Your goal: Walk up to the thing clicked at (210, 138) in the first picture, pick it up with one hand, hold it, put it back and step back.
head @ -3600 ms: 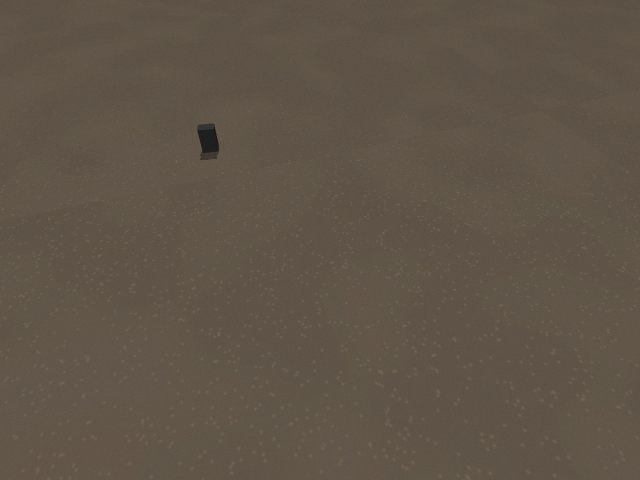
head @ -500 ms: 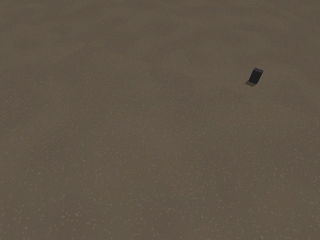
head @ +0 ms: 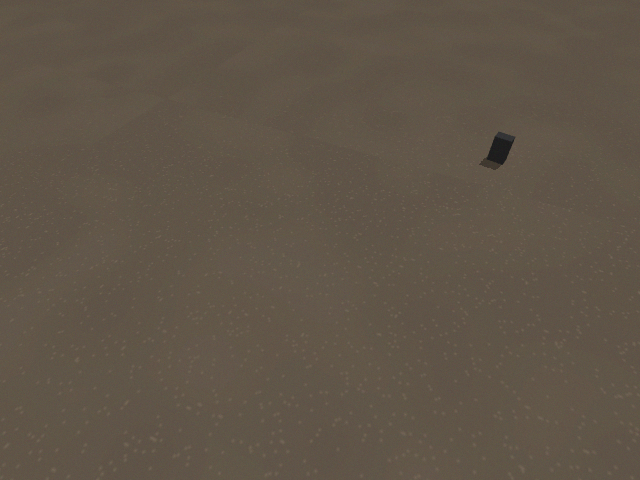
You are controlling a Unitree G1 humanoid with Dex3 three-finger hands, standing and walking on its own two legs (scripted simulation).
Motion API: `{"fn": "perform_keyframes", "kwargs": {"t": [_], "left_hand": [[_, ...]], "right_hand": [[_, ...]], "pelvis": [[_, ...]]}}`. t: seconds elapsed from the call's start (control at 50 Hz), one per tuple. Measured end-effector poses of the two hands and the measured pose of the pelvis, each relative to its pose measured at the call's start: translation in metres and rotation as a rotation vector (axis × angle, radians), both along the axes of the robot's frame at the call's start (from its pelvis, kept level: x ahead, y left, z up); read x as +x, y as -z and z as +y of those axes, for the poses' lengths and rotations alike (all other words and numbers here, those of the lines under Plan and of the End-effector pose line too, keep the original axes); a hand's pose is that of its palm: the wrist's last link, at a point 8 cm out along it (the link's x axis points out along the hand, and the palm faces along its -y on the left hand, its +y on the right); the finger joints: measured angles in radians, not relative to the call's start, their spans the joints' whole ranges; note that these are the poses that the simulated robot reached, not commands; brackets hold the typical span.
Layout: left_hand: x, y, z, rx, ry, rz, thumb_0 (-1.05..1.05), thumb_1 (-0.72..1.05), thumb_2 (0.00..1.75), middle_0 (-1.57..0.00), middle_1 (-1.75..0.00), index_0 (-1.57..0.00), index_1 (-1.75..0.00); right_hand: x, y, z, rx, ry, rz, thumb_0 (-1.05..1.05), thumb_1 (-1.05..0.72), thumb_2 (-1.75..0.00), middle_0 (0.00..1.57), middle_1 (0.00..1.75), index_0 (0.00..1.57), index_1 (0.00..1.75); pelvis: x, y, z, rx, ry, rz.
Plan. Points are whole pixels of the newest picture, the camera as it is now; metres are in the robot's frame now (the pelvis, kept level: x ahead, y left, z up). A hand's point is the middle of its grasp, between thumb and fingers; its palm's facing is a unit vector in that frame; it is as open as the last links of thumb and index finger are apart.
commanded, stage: stand
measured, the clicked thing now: (500, 148) +1.83 -0.93 -0.71
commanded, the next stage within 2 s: none
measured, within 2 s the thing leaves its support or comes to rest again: neither
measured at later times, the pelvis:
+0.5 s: pelvis +0.01 +0.00 +0.00, yaw -1 degrees
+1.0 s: pelvis +0.01 +0.00 +0.00, yaw -1 degrees
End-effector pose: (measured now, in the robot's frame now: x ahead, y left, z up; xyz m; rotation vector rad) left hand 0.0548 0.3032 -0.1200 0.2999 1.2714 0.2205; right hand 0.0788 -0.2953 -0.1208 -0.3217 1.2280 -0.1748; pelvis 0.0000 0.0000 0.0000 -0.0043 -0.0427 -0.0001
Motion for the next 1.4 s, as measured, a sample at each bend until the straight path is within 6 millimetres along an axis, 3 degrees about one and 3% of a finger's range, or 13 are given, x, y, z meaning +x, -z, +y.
{"fn": "perform_keyframes", "kwargs": {"t": [0.18,0.46,1.08,1.4], "left_hand": [[0.011,-0.001,-0.003,-0.002,0.012,-0.005,0.00,0.91,0.90,-0.20,-0.30,-0.20,-0.30],[0.034,-0.003,-0.005,-0.007,0.032,-0.055,0.00,0.91,0.90,-0.20,-0.30,-0.20,-0.30],[0.021,-0.002,0.002,-0.002,0.017,-0.013,0.00,0.91,0.90,-0.20,-0.30,-0.20,-0.30],[0.029,-0.001,-0.002,-0.005,0.024,-0.023,0.00,0.91,0.90,-0.20,-0.30,-0.20,-0.30]], "right_hand": [[-0.009,0.001,-0.004,-0.005,0.021,0.031,0.01,-0.90,-0.89,0.21,0.30,0.20,0.30],[0.001,-0.003,-0.002,-0.009,0.022,0.004,0.01,-0.90,-0.89,0.21,0.30,0.20,0.30],[0.005,-0.002,0.002,-0.007,0.012,0.011,0.01,-0.90,-0.89,0.21,0.30,0.20,0.30],[0.008,-0.003,-0.001,-0.013,0.019,0.012,0.01,-0.90,-0.89,0.21,0.30,0.20,0.30]], "pelvis": [[0.005,-0.001,-0.001,0.000,0.008,0.008],[0.010,-0.001,0.000,0.001,0.012,0.008],[0.014,-0.002,0.004,0.004,0.011,0.013],[0.019,-0.002,0.003,0.001,0.012,0.013]]}}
